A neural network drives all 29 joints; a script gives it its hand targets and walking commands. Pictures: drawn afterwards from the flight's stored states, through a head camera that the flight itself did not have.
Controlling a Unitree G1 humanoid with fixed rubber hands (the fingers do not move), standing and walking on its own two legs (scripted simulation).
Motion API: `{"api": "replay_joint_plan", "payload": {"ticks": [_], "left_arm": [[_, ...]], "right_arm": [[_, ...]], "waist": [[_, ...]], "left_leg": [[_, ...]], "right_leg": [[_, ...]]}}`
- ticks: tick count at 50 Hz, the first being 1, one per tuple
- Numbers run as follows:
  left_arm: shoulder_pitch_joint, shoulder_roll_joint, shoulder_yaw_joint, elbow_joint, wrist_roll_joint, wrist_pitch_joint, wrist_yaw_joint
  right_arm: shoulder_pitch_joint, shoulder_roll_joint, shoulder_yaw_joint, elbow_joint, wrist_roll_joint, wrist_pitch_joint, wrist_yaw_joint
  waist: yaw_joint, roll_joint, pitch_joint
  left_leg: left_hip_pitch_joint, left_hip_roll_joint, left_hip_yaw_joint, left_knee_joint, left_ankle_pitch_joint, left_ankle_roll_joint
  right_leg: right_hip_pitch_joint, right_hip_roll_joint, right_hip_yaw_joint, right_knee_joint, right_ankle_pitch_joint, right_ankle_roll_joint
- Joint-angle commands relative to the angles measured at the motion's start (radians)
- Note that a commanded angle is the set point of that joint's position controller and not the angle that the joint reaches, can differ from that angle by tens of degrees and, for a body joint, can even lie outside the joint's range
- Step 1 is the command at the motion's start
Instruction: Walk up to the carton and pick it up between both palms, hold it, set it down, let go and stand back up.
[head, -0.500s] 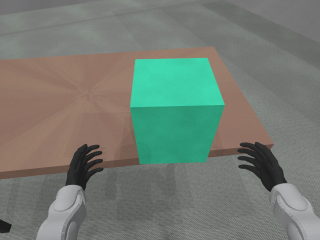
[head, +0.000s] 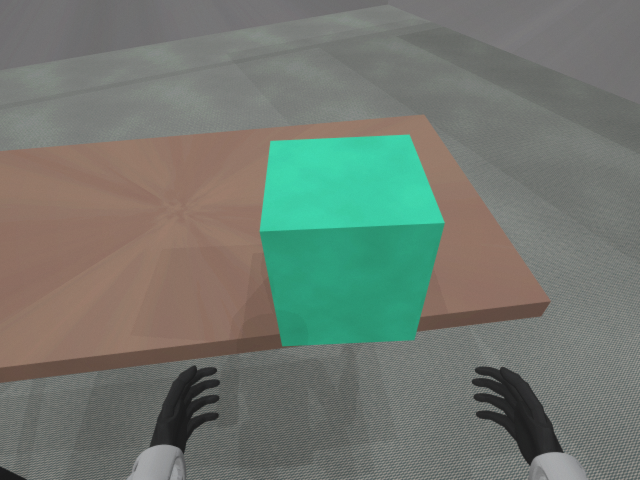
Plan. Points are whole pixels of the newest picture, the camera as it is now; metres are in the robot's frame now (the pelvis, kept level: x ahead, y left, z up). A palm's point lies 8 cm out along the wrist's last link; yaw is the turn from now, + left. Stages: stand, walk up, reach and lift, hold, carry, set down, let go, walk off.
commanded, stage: let go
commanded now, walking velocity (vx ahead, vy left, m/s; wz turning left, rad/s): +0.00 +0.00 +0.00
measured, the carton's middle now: (344, 243) +0.45 -0.01 +0.06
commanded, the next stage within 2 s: stand in 0.70 s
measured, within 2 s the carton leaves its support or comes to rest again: neither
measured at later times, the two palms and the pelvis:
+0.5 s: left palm out of the picture +0.15 +0.24 -0.09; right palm out of the picture +0.15 -0.21 -0.10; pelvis +0.00 +0.01 -0.01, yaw +1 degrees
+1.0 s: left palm out of the picture +0.02 +0.25 -0.14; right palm out of the picture +0.06 -0.24 -0.14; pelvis +0.00 +0.00 -0.02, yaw +2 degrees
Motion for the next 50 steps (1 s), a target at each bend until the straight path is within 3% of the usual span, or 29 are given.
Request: {"api": "replay_joint_plan", "payload": {"ticks": [1,4,5,6,8,10,11,12,15,18,22,23,25,26,29,30,33,34,35,36,37,38,41,42,43,44,45,48,50], "left_arm": [[-0.106,0.127,0.087,-0.161,0.044,-0.081,-0.006],[-0.184,0.169,0.069,-0.142,0.047,-0.131,0.02],[-0.193,0.168,0.064,-0.07,0.058,-0.114,0.021],[-0.148,0.161,0.047,-0.1,0.027,-0.118,0.022],[-0.075,0.162,0.043,0.14,0.071,-0.012,-0.012],[-0.031,0.143,0.037,0.234,0.078,0.075,-0.046],[-0.03,0.159,0.048,0.2,0.105,0.09,-0.06],[-0.05,0.18,0.053,0.125,0.118,0.078,-0.068],[-0.098,0.205,0.082,0.05,0.139,-0.019,-0.032],[-0.094,0.179,0.072,0.034,0.113,-0.049,-0.013],[-0.015,0.175,0.03,0.119,0.096,0.002,-0.023],[0.004,0.18,0.044,0.113,0.112,0.015,-0.027],[-0.003,0.197,0.05,0.093,0.114,0.03,-0.035],[0.003,0.201,0.054,0.063,0.128,0.024,-0.035],[-0.022,0.201,0.047,0.073,0.127,0.021,-0.03],[-0.014,0.187,0.043,0.07,0.119,0.023,-0.03],[-0.024,0.183,0.046,0.065,0.132,0.018,-0.03],[-0.037,0.184,0.032,0.064,0.137,0.026,-0.027],[-0.044,0.178,0.033,0.076,0.132,0.03,-0.026],[0.129,0.231,0.063,0.26,0.157,-0.091,-0.036],[0.203,0.231,0.075,0.322,0.164,-0.132,-0.04],[0.182,0.216,0.062,0.345,0.158,-0.163,-0.049],[0.096,0.187,0.052,0.381,0.161,-0.192,-0.057],[0.058,0.173,0.044,0.383,0.156,-0.2,-0.058],[0.103,0.204,0.044,0.411,0.165,-0.206,-0.054],[0.101,0.209,0.055,0.438,0.159,-0.208,-0.052],[0.098,0.203,0.052,0.457,0.154,-0.209,-0.051],[0.15,0.197,0.048,0.528,0.147,-0.213,-0.044],[0.171,0.167,0.034,0.577,0.143,-0.207,-0.039]], "right_arm": [[-0.102,-0.101,-0.089,-0.108,-0.053,-0.112,-0.002],[-0.205,-0.09,-0.095,-0.071,-0.047,-0.167,0.023],[-0.194,-0.079,-0.087,0.031,-0.059,-0.16,0.025],[-0.167,-0.075,-0.085,0.004,-0.06,-0.176,0.027],[-0.09,-0.069,-0.089,0.284,-0.136,-0.128,0.001],[-0.058,-0.03,-0.075,0.411,-0.173,-0.094,-0.011],[-0.091,-0.023,-0.065,0.43,-0.179,-0.097,-0.019],[-0.119,-0.021,-0.059,0.369,-0.18,-0.119,-0.02],[-0.228,-0.031,-0.081,0.302,-0.2,-0.222,0.001],[-0.234,-0.041,-0.095,0.318,-0.207,-0.261,0.011],[-0.154,-0.05,-0.1,0.433,-0.206,-0.238,-0.01],[-0.145,-0.05,-0.091,0.441,-0.219,-0.228,-0.014],[-0.139,-0.048,-0.107,0.446,-0.225,-0.214,-0.024],[-0.147,-0.054,-0.119,0.448,-0.227,-0.218,-0.024],[-0.188,-0.025,-0.101,0.46,-0.194,-0.219,-0.013],[-0.166,-0.032,-0.097,0.45,-0.207,-0.216,-0.01],[-0.208,-0.026,-0.094,0.444,-0.208,-0.222,-0.003],[-0.21,-0.026,-0.097,0.447,-0.194,-0.223,-0.003],[-0.207,-0.019,-0.095,0.467,-0.192,-0.218,-0.003],[-0.012,-0.066,-0.112,0.542,-0.284,-0.099,0.018],[-0.038,-0.075,-0.114,0.539,-0.303,-0.044,0.027],[-0.036,-0.054,-0.105,0.513,-0.294,-0.016,0.025],[-0.038,-0.033,-0.109,0.514,-0.278,0.003,0.027],[-0.049,-0.076,-0.126,0.504,-0.283,-0.004,0.032],[-0.023,-0.055,-0.123,0.517,-0.275,-0.007,0.029],[0.011,-0.04,-0.123,0.546,-0.273,-0.015,0.027],[0.025,-0.037,-0.124,0.546,-0.268,-0.014,0.031],[0.042,-0.045,-0.133,0.574,-0.262,-0.008,0.026],[0.069,-0.058,-0.145,0.588,-0.26,0.002,0.019]], "waist": [[-0.004,-0.069,-0.03],[0.014,-0.03,-0.055],[0.01,-0.024,-0.034],[0.004,-0.018,-0.069],[-0.048,-0.017,-0.001],[-0.052,-0.039,0.012],[-0.031,-0.028,0.013],[-0.035,-0.037,-0.047],[0.012,-0.027,-0.14],[-0.019,-0.039,-0.132],[-0.032,-0.004,-0.078],[-0.021,-0.032,-0.069],[-0.04,-0.007,-0.072],[-0.03,0.019,-0.1],[-0.022,-0.002,-0.077],[-0.035,-0.039,-0.084],[-0.006,-0.022,-0.061],[-0.004,0.018,-0.059],[0.004,0.014,-0.047],[0.041,0.081,-0.088],[0.032,0.092,-0.045],[0.023,0.025,0.033],[-0.008,-0.026,0.068],[-0.013,0.0,0.052],[-0.004,-0.03,0.041],[-0.014,0.027,-0.017],[-0.014,-0.005,0.012],[0.011,-0.006,0.044],[-0.004,0.044,0.028]], "left_leg": [[0.155,-0.022,-0.007,0.046,0.099,0.018],[0.12,-0.028,0.0,0.087,0.052,0.009],[0.099,-0.03,-0.004,0.095,0.018,0.008],[0.103,-0.025,-0.008,0.099,0.032,0.009],[0.086,-0.04,-0.008,0.124,-0.015,-0.003],[0.102,-0.051,-0.028,0.127,-0.019,-0.003],[0.108,-0.057,-0.032,0.137,-0.007,-0.007],[0.122,-0.052,-0.04,0.153,0.052,-0.006],[0.107,-0.053,-0.046,0.185,0.183,-0.022],[0.119,-0.043,-0.057,0.216,0.204,-0.012],[0.109,-0.048,-0.058,0.207,0.158,-0.018],[0.12,-0.048,-0.061,0.206,0.13,-0.016],[0.118,-0.048,-0.059,0.19,0.133,-0.024],[0.131,-0.046,-0.052,0.182,0.139,-0.02],[0.123,-0.041,-0.063,0.163,0.136,-0.013],[0.133,-0.042,-0.068,0.173,0.126,-0.011],[0.1,-0.041,-0.069,0.163,0.089,-0.011],[0.104,-0.054,-0.055,0.154,0.088,-0.015],[0.092,-0.053,-0.059,0.147,0.062,-0.012],[-0.01,0.119,-0.15,0.213,0.181,0.061],[-0.065,0.131,-0.151,0.191,0.087,0.099],[-0.124,0.115,-0.139,0.208,0.1,0.091],[-0.169,0.076,-0.121,0.206,-0.033,0.074],[-0.17,0.078,-0.137,0.226,-0.021,0.075],[-0.145,0.065,-0.131,0.234,-0.002,0.063],[-0.066,0.079,-0.131,0.242,0.06,0.064],[-0.073,0.076,-0.133,0.243,0.096,0.064],[-0.093,0.095,-0.147,0.237,0.157,0.061],[-0.091,0.084,-0.139,0.246,0.125,0.064]], "right_leg": [[-0.189,-0.024,0.028,-0.059,0.143,0.02],[-0.22,-0.027,0.021,-0.005,0.085,0.022],[-0.221,-0.03,0.012,-0.001,0.058,0.017],[-0.212,-0.03,0.015,0.013,0.087,0.015],[-0.237,-0.026,0.009,0.01,0.081,0.018],[-0.248,-0.015,0.007,0.03,0.142,0.025],[-0.24,-0.014,0.017,0.043,0.179,0.026],[-0.206,-0.014,0.013,0.075,0.232,0.032],[-0.189,-0.001,0.013,0.117,0.275,0.022],[-0.24,-0.009,0.015,0.131,0.289,0.015],[-0.259,-0.007,0.007,0.107,0.248,0.012],[-0.267,0.0,0.0,0.098,0.232,0.014],[-0.26,0.003,-0.005,0.091,0.224,0.01],[-0.252,0.008,-0.007,0.098,0.231,0.008],[-0.252,0.011,-0.011,0.087,0.206,0.017],[-0.262,0.015,-0.011,0.085,0.201,0.013],[-0.253,0.011,-0.007,0.085,0.177,0.007],[-0.252,0.006,-0.002,0.073,0.177,0.008],[-0.233,0.001,-0.006,0.067,0.161,0.002],[-0.152,-0.063,0.015,0.132,-0.074,0.019],[-0.147,-0.065,0.022,0.105,-0.123,0.029],[-0.178,-0.085,0.045,0.081,-0.078,0.019],[-0.217,-0.104,0.096,0.054,-0.03,-0.008],[-0.206,-0.107,0.101,0.049,0.005,-0.015],[-0.207,-0.118,0.112,0.046,0.058,-0.025],[-0.202,-0.108,0.11,0.06,0.088,-0.034],[-0.211,-0.11,0.104,0.059,0.123,-0.032],[-0.21,-0.107,0.078,0.076,0.136,-0.032],[-0.198,-0.114,0.099,0.061,0.134,-0.042]]}}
